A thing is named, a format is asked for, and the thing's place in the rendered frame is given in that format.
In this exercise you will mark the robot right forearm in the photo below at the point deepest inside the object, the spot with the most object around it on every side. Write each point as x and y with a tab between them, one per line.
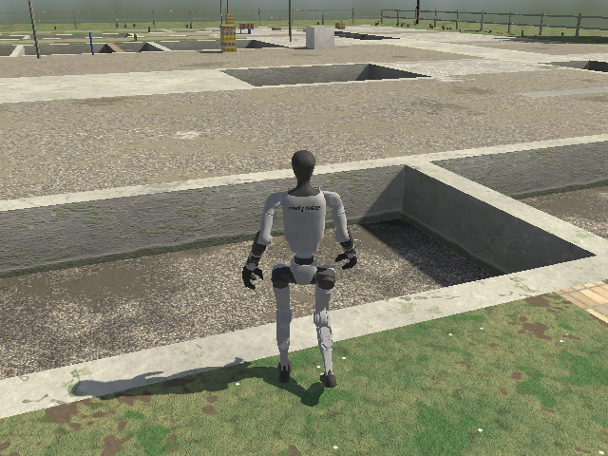
348	246

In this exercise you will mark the robot left hand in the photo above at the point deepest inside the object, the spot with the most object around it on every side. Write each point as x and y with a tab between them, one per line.
247	275

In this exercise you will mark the robot left forearm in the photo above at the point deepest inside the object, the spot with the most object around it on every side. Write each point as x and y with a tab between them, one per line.
255	254

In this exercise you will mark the robot right upper arm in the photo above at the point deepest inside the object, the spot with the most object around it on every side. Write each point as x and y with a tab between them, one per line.
334	201

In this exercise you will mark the robot left thigh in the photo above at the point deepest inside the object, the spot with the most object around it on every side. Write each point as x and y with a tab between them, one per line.
281	278

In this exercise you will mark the robot left upper arm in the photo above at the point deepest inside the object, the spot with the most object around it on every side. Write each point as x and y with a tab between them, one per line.
268	217

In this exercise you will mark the robot left foot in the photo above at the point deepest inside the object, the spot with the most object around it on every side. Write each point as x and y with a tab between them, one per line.
284	375

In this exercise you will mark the robot right hand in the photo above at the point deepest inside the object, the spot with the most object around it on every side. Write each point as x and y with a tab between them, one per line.
352	262

